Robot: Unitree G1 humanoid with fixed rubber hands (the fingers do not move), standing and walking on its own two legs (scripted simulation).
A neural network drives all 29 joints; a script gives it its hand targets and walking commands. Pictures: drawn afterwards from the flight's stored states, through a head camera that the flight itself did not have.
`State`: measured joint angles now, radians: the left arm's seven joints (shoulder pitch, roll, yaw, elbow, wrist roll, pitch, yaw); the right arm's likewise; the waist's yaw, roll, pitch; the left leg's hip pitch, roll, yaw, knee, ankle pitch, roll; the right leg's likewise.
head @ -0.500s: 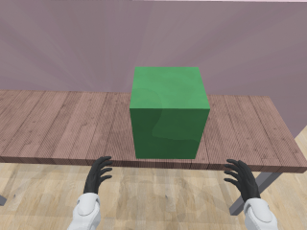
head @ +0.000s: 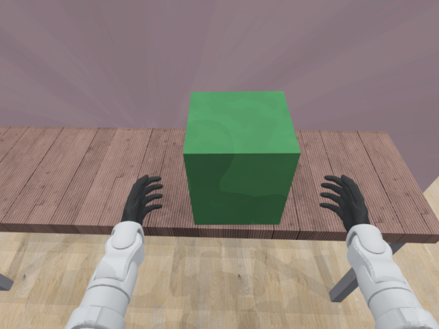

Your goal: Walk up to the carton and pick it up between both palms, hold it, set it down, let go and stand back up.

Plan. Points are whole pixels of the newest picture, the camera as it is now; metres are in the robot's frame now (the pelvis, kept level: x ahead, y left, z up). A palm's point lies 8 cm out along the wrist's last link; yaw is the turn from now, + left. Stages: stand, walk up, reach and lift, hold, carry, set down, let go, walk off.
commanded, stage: reach and lift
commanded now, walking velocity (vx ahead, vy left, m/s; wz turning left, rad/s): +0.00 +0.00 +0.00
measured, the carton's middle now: (237, 160) +0.50 -0.02 +0.01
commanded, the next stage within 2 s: none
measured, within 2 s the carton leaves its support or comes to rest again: neither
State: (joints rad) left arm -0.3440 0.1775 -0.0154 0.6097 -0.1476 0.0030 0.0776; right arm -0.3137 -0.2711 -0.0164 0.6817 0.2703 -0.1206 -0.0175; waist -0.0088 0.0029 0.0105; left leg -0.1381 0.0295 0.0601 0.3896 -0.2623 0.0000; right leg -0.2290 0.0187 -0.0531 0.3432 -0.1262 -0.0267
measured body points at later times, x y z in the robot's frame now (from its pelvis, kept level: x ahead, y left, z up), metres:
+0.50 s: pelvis +0.00 +0.00 +0.00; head +0.03 +0.00 +0.45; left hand +0.42 +0.19 +0.11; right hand +0.41 -0.23 +0.10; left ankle -0.04 +0.11 -0.75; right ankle +0.03 -0.10 -0.75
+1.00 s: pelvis +0.00 +0.00 +0.00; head +0.04 +0.00 +0.45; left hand +0.47 +0.18 +0.17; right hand +0.46 -0.24 +0.17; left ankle -0.04 +0.11 -0.75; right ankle +0.03 -0.10 -0.75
